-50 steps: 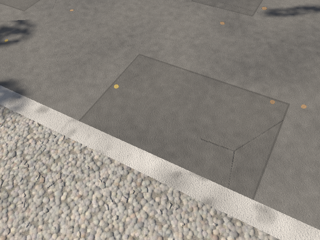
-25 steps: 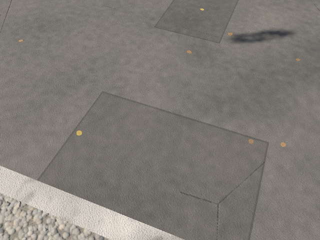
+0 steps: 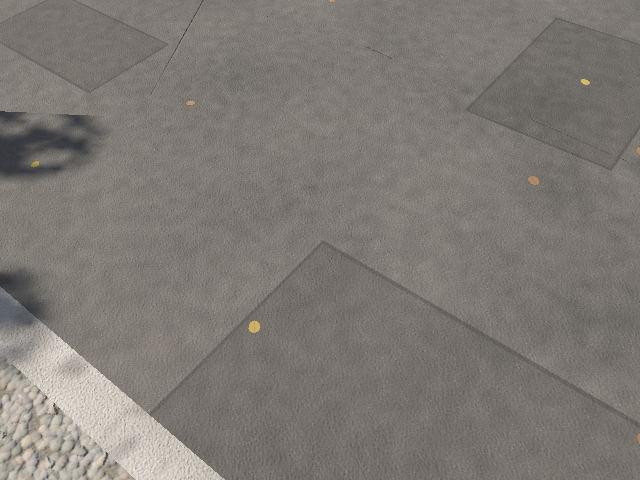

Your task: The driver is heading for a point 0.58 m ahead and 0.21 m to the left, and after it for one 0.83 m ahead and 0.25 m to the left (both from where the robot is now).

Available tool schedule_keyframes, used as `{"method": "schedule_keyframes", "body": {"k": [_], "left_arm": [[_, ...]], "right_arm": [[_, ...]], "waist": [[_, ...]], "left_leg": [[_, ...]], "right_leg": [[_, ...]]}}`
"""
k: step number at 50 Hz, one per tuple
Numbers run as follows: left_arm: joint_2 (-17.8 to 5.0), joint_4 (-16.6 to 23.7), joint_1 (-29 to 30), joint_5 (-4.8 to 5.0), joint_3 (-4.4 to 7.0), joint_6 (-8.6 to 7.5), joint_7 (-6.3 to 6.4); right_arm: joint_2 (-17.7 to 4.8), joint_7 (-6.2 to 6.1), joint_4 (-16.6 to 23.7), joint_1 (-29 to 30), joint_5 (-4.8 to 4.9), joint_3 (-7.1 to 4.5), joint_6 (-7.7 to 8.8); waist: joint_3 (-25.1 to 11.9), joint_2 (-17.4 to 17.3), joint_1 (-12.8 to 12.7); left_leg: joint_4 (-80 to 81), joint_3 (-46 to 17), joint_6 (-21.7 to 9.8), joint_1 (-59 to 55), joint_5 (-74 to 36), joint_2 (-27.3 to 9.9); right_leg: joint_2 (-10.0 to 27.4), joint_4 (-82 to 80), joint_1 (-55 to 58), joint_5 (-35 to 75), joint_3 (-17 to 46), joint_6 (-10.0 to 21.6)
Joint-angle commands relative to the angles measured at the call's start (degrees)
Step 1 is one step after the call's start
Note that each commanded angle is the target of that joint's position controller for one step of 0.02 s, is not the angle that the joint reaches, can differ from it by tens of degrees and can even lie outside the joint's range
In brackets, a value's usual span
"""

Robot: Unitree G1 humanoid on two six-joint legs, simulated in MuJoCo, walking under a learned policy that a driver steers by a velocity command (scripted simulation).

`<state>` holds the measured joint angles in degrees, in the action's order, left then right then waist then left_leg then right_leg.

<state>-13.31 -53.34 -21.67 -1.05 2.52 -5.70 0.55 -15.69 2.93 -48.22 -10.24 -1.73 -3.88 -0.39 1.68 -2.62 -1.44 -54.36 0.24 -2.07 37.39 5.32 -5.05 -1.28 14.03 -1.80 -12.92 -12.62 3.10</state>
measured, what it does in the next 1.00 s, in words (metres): walks ahead, turning left: left foot, then right foot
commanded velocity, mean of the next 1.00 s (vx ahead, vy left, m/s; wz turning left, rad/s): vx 0.43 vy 0.00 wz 0.58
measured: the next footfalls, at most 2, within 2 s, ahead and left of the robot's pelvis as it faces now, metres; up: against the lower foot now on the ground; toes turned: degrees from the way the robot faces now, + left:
left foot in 0.22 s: +0.26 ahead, +0.11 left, +0.00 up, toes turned +13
right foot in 0.74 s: +0.61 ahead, +0.05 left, +0.00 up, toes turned +28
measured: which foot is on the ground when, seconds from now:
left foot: up 0.00-0.20, down 0.22-0.74, up 0.76-1.00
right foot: down 0.00-0.22, up 0.24-0.72, down 0.74-1.00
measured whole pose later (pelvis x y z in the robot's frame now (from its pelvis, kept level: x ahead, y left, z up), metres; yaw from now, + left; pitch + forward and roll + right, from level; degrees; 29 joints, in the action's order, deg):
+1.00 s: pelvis +0.49 +0.09 +0.00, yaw +36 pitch +0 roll +0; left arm -14.4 -44.0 -13.3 -1.1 1.7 -3.1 0.9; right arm -18.5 1.7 -43.1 -11.8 -1.4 -4.8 -2.1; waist 5.2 -2.8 0.0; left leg -63.0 -1.6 0.1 32.4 19.7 1.9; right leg 1.6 23.0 -13.4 -10.0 -7.9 2.3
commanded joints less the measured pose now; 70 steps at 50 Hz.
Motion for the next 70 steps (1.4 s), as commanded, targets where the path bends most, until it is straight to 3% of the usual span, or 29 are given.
{"method": "schedule_keyframes", "body": {"k": [1,7,10,11,12,13,14,16,19,24,32,36,37,38,39,40,41,42,45,53,58,60,61,62,63,64,65,67,70], "left_arm": [[-6.32,2.68,1.11,0.00,1.16,-0.89,0.16],[-8.84,0.49,-2.52,-0.31,1.84,0.67,0.98],[-11.43,0.59,-1.78,-0.27,2.54,2.33,1.11],[-11.00,1.73,-0.85,-0.24,2.38,2.51,0.93],[-4.10,6.00,-2.56,0.48,0.93,2.05,-0.15],[-8.16,8.47,4.08,0.01,1.78,1.26,-0.52],[-7.78,9.94,8.52,0.29,1.58,0.59,-0.81],[-6.92,8.64,6.86,0.10,1.28,0.14,-0.60],[-6.02,8.42,4.41,-1.89,1.19,3.12,-0.94],[-5.43,12.21,14.52,-1.58,0.86,4.24,-1.41],[-5.89,17.35,27.16,-0.62,-0.09,2.97,-2.07],[-9.40,14.35,14.41,-0.42,1.12,1.73,-0.86],[-11.22,12.89,6.98,-1.10,1.76,0.73,-0.05],[-15.69,12.89,-1.80,-2.44,2.55,0.35,1.01],[-19.12,13.77,1.69,-2.09,3.29,1.33,0.75],[-13.47,14.49,4.94,-0.53,2.48,2.12,0.41],[-8.23,14.82,7.83,0.00,1.00,2.17,0.33],[-6.11,14.62,9.42,-0.21,0.25,2.22,0.22],[-6.97,13.33,9.06,0.07,0.28,1.60,0.33],[-8.96,12.48,9.52,0.05,1.21,2.77,0.57],[-12.07,11.90,6.78,0.13,2.59,4.40,0.09],[-12.43,11.65,6.67,0.58,2.90,5.55,0.29],[-11.48,10.59,3.26,0.20,2.69,6.04,0.20],[-6.89,12.36,0.12,-0.55,1.38,6.53,-0.16],[-5.54,13.47,1.88,-0.26,0.71,7.88,0.21],[-6.23,12.06,2.28,-0.56,0.91,8.70,0.07],[-4.35,12.77,4.20,0.90,-0.20,8.77,0.07],[-7.01,10.44,5.88,0.23,0.67,8.90,-0.03],[-6.83,7.91,3.02,0.58,0.89,9.24,-0.77]], "right_arm": [[0.27,0.80,4.91,5.48,-0.08,0.89,0.60],[-0.97,1.06,7.77,10.28,-0.66,0.84,0.72],[-3.56,-0.08,4.36,-2.51,-0.82,-0.84,1.40],[-6.87,-0.96,1.35,-12.20,-1.48,-2.37,1.84],[-14.37,-1.81,1.68,-13.02,-1.42,-4.30,1.66],[-15.37,-1.95,2.80,-13.90,0.51,-4.50,0.92],[-14.05,-2.49,2.06,-11.52,0.82,-4.15,0.62],[-8.31,-2.93,2.08,-6.21,1.25,-2.67,1.31],[-6.34,-2.77,2.44,-4.64,1.90,-1.76,2.99],[-8.29,-2.54,1.38,-10.36,1.68,-2.21,3.61],[-9.24,-3.34,0.76,-17.12,0.89,-2.39,3.27],[-11.16,-3.55,2.35,-11.81,0.77,-2.84,3.55],[-10.32,-3.12,2.49,-10.99,1.58,-2.63,3.94],[-5.06,-3.15,4.66,-12.35,2.52,-1.24,4.27],[-3.29,-3.78,5.72,-20.62,3.70,-1.04,3.59],[-7.89,-4.45,3.07,-20.00,1.24,-1.70,2.24],[-8.11,-3.98,3.10,-15.79,0.74,-1.99,1.71],[-6.95,-3.54,3.51,-13.81,0.69,-1.87,1.23],[-5.26,-1.79,4.50,-12.54,0.18,-1.73,-0.94],[-2.62,0.14,9.68,-2.47,0.26,-0.06,-2.31],[-4.01,0.09,12.43,2.09,0.33,-0.26,-2.26],[-4.09,-0.24,12.52,0.56,-0.06,-0.50,-1.52],[-5.53,-0.93,11.61,-2.02,-0.87,-0.84,-0.63],[-11.32,-1.82,12.40,-4.63,-1.34,-1.82,0.24],[-12.76,-2.14,12.82,-5.49,1.09,-2.03,0.05],[-8.23,-2.53,11.45,-7.75,2.00,-0.48,0.18],[-7.06,-3.58,11.48,-4.45,1.59,-0.11,-0.22],[-1.89,-4.59,10.86,4.03,0.66,2.03,-0.54],[-3.24,-4.93,9.14,2.97,0.18,2.11,0.11]], "waist": [[3.41,6.56,0.33],[3.29,7.10,-0.19],[-4.96,7.59,5.59],[-10.34,3.59,10.13],[-15.25,-10.07,7.10],[-18.28,-4.88,8.88],[-10.05,-0.79,7.95],[-1.80,3.87,2.87],[-2.66,2.81,-0.38],[0.47,0.66,2.45],[0.91,-1.37,7.09],[-2.63,-1.58,0.17],[-6.95,1.38,-3.79],[-16.56,8.30,-5.64],[-21.50,20.52,0.12],[-15.93,9.73,1.53],[-9.12,5.37,1.47],[-6.02,4.50,2.04],[-4.62,10.56,3.11],[-4.10,10.84,2.60],[-3.67,11.49,0.25],[-4.11,9.53,1.33],[-6.06,3.50,2.01],[-9.83,-11.45,1.55],[-10.74,-12.31,3.03],[-11.13,-3.24,3.03],[-12.23,-10.50,3.77],[-4.20,-7.64,0.30],[-4.33,-3.59,0.06]], "left_leg": [[8.45,2.36,-0.17,-0.07,-5.62,-0.03],[17.67,8.10,-5.06,-4.80,3.26,3.93],[21.94,9.40,-9.31,-20.91,9.83,10.28],[26.22,3.00,-11.88,-35.39,10.23,7.52],[28.74,-25.61,-19.72,-53.84,12.73,-10.41],[37.58,-43.91,-22.66,-55.74,10.07,-14.87],[38.29,-33.63,-20.99,-50.94,5.31,-13.66],[39.39,-22.46,-16.29,-36.77,-6.64,-8.29],[40.78,-16.42,-15.20,-29.70,-15.23,-3.66],[43.22,-16.21,-13.37,-29.04,-10.31,-1.18],[37.36,-20.04,-11.06,-37.86,-18.09,-1.98],[25.59,-20.69,-6.37,-32.90,-30.05,0.32],[13.68,-17.62,-4.46,-28.77,-28.42,4.58],[-3.43,-12.33,-2.78,-20.73,-5.82,8.42],[-15.50,-7.03,-1.45,-7.56,31.23,16.17],[-19.86,-7.64,-1.53,-5.52,26.70,10.01],[-18.85,-6.54,-0.88,-5.83,23.11,8.76],[-16.88,-5.67,-0.07,-6.42,21.01,7.02],[-14.69,-3.78,1.69,-8.93,17.35,6.39],[3.91,0.63,2.22,-11.38,5.96,3.88],[14.80,3.55,0.43,-15.89,11.57,5.01],[23.57,3.99,-1.09,-20.82,9.88,6.02],[30.68,-0.45,-2.33,-27.96,3.35,5.10],[33.37,-19.65,-5.74,-36.97,-16.88,-11.59],[34.02,-27.84,-14.96,-34.88,-31.89,-19.77],[30.30,-19.59,-15.79,-37.09,-44.22,-16.97],[34.83,-17.86,-16.58,-32.51,-26.91,-16.00],[38.58,-9.22,-9.92,-24.71,-13.97,-7.74],[37.08,-3.94,-8.19,-26.18,-17.70,-6.88]], "right_leg": [[14.91,-6.48,-2.47,18.25,3.93,4.84],[17.39,1.75,7.30,39.30,-1.16,3.52],[17.15,24.31,6.63,53.27,-3.06,2.62],[15.80,39.99,-3.30,40.30,-3.55,0.64],[6.49,61.26,-29.15,-6.42,-2.75,-3.05],[0.48,69.69,-38.45,-17.41,10.70,-4.03],[4.39,68.35,-43.29,-11.66,13.98,-3.27],[8.01,57.70,-37.26,-5.86,14.10,-3.02],[8.27,51.68,-30.14,-5.53,13.93,-4.87],[7.71,39.12,-35.81,4.08,12.77,-6.71],[3.28,22.74,-35.57,10.05,13.28,-5.32],[-0.68,14.45,-13.69,4.62,12.96,-2.08],[2.70,10.76,-2.34,8.72,15.14,-0.36],[18.60,11.78,11.61,12.41,28.78,2.37],[30.77,7.60,17.61,25.76,51.00,9.96],[28.23,8.98,10.56,26.57,47.62,10.27],[24.70,8.72,3.73,31.02,37.02,9.16],[21.57,7.42,-0.56,35.51,29.13,7.65],[17.52,4.88,-6.44,42.30,18.71,6.77],[16.88,3.52,-9.19,33.64,6.48,6.71],[19.48,8.69,-6.68,26.62,5.84,5.12],[19.09,15.39,-7.00,21.02,4.53,2.89],[16.39,23.23,-10.44,15.19,3.11,0.41],[11.19,38.14,-20.22,-9.47,0.10,-3.11],[2.88,46.08,-27.04,-27.03,4.96,-4.65],[5.31,49.32,-26.42,-24.06,10.58,-4.78],[4.85,47.48,-24.90,-21.45,11.38,-4.91],[5.21,40.52,-20.18,-13.87,12.26,-4.77],[2.69,35.51,-15.96,-12.04,12.33,-4.27]]}}
Velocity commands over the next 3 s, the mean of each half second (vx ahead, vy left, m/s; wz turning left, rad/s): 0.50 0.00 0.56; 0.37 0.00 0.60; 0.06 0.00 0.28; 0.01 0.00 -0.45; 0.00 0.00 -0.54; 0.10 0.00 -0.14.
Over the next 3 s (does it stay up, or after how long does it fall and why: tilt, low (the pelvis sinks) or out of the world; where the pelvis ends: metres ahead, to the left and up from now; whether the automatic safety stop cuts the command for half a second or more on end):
stays up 0.51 0.14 0.00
